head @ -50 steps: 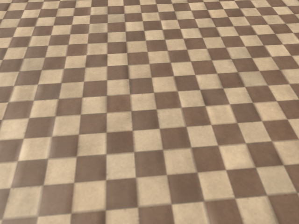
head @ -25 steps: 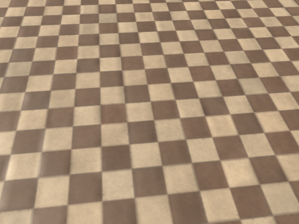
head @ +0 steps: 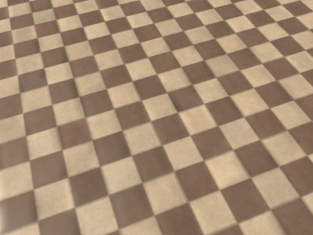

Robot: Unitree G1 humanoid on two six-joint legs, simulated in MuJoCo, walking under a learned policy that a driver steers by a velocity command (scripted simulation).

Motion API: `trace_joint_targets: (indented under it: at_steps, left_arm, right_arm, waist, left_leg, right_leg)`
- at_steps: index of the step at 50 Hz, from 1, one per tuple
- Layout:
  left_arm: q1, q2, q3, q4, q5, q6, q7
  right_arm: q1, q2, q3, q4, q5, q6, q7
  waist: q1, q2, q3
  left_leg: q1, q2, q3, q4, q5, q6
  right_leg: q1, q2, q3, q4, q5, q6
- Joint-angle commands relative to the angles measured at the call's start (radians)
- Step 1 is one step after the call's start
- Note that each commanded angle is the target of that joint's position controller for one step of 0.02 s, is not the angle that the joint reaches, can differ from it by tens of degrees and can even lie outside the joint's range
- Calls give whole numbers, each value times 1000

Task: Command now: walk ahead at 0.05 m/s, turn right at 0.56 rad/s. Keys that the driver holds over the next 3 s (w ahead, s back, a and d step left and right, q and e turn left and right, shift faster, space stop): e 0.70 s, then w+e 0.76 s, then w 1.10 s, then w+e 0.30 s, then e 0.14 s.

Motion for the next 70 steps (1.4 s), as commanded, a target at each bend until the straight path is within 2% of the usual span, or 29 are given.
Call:
trace_joint_targets:
  at_steps: [1,5,10,15,16,17,18,19,21,23,28,35,38,40,41,42,43,45,47,50,55,59,62,64,65,66,67,69,70]
  left_arm:
    - [21,144,34,-64,2,-4,0]
    - [41,162,44,-77,1,15,2]
    - [48,169,51,-90,8,21,-2]
    - [-3,168,53,-107,-1,32,-13]
    - [-20,157,50,-116,-12,32,-12]
    - [18,102,37,-124,-23,30,-8]
    - [26,89,36,-140,-30,23,-1]
    - [12,175,54,-123,15,18,1]
    - [63,161,56,-96,19,25,-13]
    - [96,154,52,-83,15,45,-31]
    - [-29,129,28,-137,0,63,-51]
    - [-81,108,5,-194,-15,67,-62]
    - [-94,121,4,-220,-11,60,-67]
    - [23,130,11,-179,5,44,-63]
    - [145,204,33,-142,18,25,-51]
    - [208,337,57,-166,2,10,-49]
    - [216,281,47,-154,1,9,-41]
    - [117,194,15,-161,-4,3,-25]
    - [79,174,5,-172,-8,-18,-13]
    - [139,190,10,-147,-15,-46,-21]
    - [242,196,15,-112,-10,-54,-15]
    - [285,213,19,-95,-5,-60,-5]
    - [229,236,25,-107,-4,-64,3]
    - [179,248,26,-114,-7,-72,-5]
    - [181,202,14,-124,-15,-79,-15]
    - [232,85,-12,-171,-40,-81,-14]
    - [250,149,-6,-167,-10,-73,-12]
    - [175,164,-2,-138,7,-56,-27]
    - [162,144,-3,-136,8,-50,-36]
  right_arm:
    - [111,-80,-19,-25,2,25,-5]
    - [22,-105,-24,-71,8,32,-6]
    - [2,-108,-18,-98,22,17,-11]
    - [125,-117,-13,-92,42,-6,-20]
    - [173,-134,-17,-84,36,-12,-27]
    - [153,-214,-34,-99,22,-14,-37]
    - [60,-295,-46,-148,7,-11,-37]
    - [24,-254,-39,-152,-6,-8,-30]
    - [-29,-159,-12,-167,9,-14,-20]
    - [-21,-156,-8,-183,9,-13,-17]
    - [133,-193,-26,-151,8,-9,-9]
    - [113,-236,-46,-150,3,-8,17]
    - [125,-262,-58,-147,-1,-6,28]
    - [98,-244,-54,-151,4,-1,28]
    - [103,-170,-34,-165,-1,3,33]
    - [2,-122,-15,-258,-14,4,40]
    - [-52,-193,-30,-261,-30,1,43]
    - [-11,-218,-39,-228,9,-24,67]
    - [45,-210,-38,-186,-17,-32,75]
    - [46,-185,-32,-181,-16,-21,77]
    - [-110,-160,-19,-233,-8,-19,79]
    - [-209,-149,-8,-279,3,-33,85]
    - [-127,-174,-13,-272,10,-44,74]
    - [96,-218,-34,-209,11,-57,46]
    - [246,-280,-51,-189,-5,-68,27]
    - [327,-371,-66,-196,-33,-69,16]
    - [255,-346,-62,-195,-17,-60,21]
    - [130,-194,-28,-205,-3,-59,28]
    - [114,-168,-19,-198,-4,-63,28]
  waist:
    - [-22,-69,-163]
    - [11,-106,-143]
    - [20,-117,-144]
    - [-41,-136,-152]
    - [-68,-117,-145]
    - [-32,35,-148]
    - [-16,219,-122]
    - [-6,109,-80]
    - [41,57,-84]
    - [33,129,-107]
    - [-58,137,-103]
    - [-64,181,-116]
    - [-68,188,-128]
    - [4,92,-130]
    - [51,-163,-157]
    - [86,-358,-105]
    - [109,-187,-37]
    - [19,-116,42]
    - [-13,-121,14]
    - [-19,-77,-37]
    - [40,-97,6]
    - [65,-106,8]
    - [6,-119,-19]
    - [-108,-76,-121]
    - [-170,8,-244]
    - [-155,242,-382]
    - [-92,267,-349]
    - [-54,52,-122]
    - [-39,64,-91]
  left_leg:
    - [38,-12,1,-79,36,-18]
    - [-2,-23,-21,-177,48,-31]
    - [55,-62,-33,-299,4,-7]
    - [306,-118,-20,-623,31,48]
    - [417,-90,-30,-781,104,61]
    - [497,90,-206,-909,17,102]
    - [480,342,-489,-968,19,207]
    - [363,356,-422,-918,224,265]
    - [342,229,-212,-842,469,219]
    - [408,171,-97,-798,620,200]
    - [586,202,-49,-748,773,226]
    - [498,239,40,-706,758,218]
    - [439,265,29,-732,343,192]
    - [257,229,88,-603,49,137]
    - [71,136,207,-300,-118,82]
    - [-279,-57,192,-80,-312,37]
    - [-311,0,29,-4,-232,43]
    - [-242,48,14,-57,2,38]
    - [-163,48,29,-93,119,13]
    - [-156,30,45,-117,177,-12]
    - [-214,19,48,-288,261,-40]
    - [-139,-14,51,-431,280,-26]
    - [77,-42,46,-517,252,15]
    - [416,-81,64,-602,219,53]
    - [649,59,-71,-647,86,91]
    - [861,354,-521,-778,-232,159]
    - [758,401,-771,-881,-294,202]
    - [521,321,-466,-880,-174,192]
    - [460,273,-337,-895,-37,173]
  right_leg:
    - [84,-257,333,-187,-4,-102]
    - [119,-253,430,-223,-262,-75]
    - [157,-250,501,-196,-211,-70]
    - [96,-210,542,-164,-108,-18]
    - [28,-164,513,-138,-192,32]
    - [-72,-71,408,13,-383,96]
    - [-236,88,156,279,-454,132]
    - [-219,2,134,470,-446,147]
    - [-165,-18,130,635,-350,155]
    - [-199,-23,96,744,-323,178]
    - [-272,-72,49,620,-328,219]
    - [-41,-106,-48,333,-357,168]
    - [67,-97,-85,185,-352,118]
    - [311,-64,-80,-6,-292,74]
    - [475,-231,197,-161,-468,25]
    - [528,-505,738,-295,-627,-122]
    - [449,-509,712,-300,-600,-179]
    - [338,-387,512,-313,-525,-125]
    - [336,-296,388,-309,-251,-92]
    - [359,-273,333,-276,-16,-99]
    - [361,-267,359,-278,-27,-106]
    - [357,-275,379,-207,149,-95]
    - [298,-286,407,-150,276,-44]
    - [215,-214,358,89,464,7]
    - [103,-131,293,355,322,34]
    - [-152,11,180,666,-284,65]
    - [-248,-22,166,797,-413,57]
    - [-252,-126,130,795,-268,54]
    - [-228,-152,117,756,-241,60]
